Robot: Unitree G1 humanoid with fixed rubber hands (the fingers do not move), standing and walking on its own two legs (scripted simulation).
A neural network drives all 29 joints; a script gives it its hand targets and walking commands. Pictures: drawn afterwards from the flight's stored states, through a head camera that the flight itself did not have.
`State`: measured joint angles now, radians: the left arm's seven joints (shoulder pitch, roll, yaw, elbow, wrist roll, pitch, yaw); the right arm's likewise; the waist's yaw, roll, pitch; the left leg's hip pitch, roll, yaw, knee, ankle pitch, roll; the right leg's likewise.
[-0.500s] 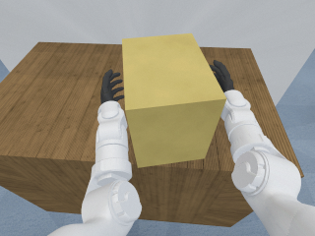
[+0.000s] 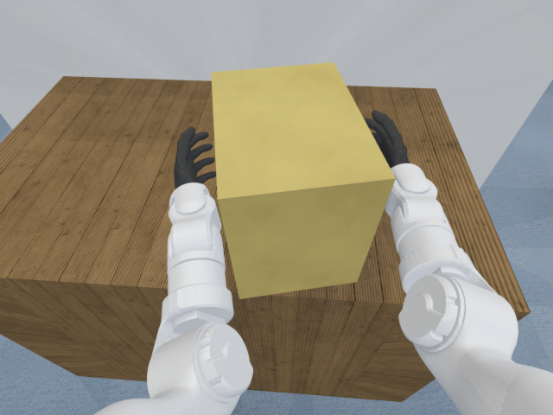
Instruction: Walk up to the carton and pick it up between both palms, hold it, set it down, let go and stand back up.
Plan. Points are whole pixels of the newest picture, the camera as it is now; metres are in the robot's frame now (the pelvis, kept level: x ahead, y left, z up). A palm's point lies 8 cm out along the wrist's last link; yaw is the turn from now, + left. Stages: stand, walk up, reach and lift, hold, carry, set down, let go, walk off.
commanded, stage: set down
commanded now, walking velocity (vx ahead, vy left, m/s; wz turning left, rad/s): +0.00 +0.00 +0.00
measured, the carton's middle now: (286, 180) +0.46 +0.09 +0.08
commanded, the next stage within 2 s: none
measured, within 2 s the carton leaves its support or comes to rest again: neither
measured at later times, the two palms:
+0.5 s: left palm (190, 184) +0.37 +0.21 +0.13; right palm (391, 165) +0.46 -0.07 +0.14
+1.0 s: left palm (190, 184) +0.39 +0.22 +0.12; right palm (392, 159) +0.48 -0.07 +0.13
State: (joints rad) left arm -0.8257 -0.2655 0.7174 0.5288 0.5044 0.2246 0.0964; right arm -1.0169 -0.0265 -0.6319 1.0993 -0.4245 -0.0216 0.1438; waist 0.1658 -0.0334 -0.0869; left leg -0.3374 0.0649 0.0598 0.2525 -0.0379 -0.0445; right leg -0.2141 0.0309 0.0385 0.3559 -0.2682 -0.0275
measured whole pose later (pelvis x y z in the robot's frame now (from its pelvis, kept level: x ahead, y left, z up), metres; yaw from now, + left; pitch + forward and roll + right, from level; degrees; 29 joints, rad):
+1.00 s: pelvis -0.02 +0.01 -0.01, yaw -1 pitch +15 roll -2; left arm -0.97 -0.03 0.26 0.96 0.04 0.19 0.30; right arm -1.19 -0.31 0.02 1.41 0.24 0.05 0.06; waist 0.26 0.00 -0.20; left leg -0.59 0.11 0.04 0.38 -0.06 -0.05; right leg -0.42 0.08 0.03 0.39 -0.23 -0.03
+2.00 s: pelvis -0.03 +0.00 -0.01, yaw +0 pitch +14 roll -2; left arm -1.14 0.13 0.18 0.79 -0.15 0.52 0.28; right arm -1.43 -0.59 0.25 1.39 0.54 0.27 0.15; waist 0.26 0.03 -0.19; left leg -0.61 0.10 0.02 0.39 -0.03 -0.05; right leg -0.45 0.07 0.00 0.45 -0.25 -0.03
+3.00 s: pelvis -0.05 +0.00 +0.00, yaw +2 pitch +3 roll -1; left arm -0.62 0.02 0.20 0.12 -0.03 0.74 0.29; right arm -0.91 -0.56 0.16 0.96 0.49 0.27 0.18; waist 0.12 0.01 -0.04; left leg -0.36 0.08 0.01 0.30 0.00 -0.05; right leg -0.22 0.05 0.00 0.40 -0.24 -0.03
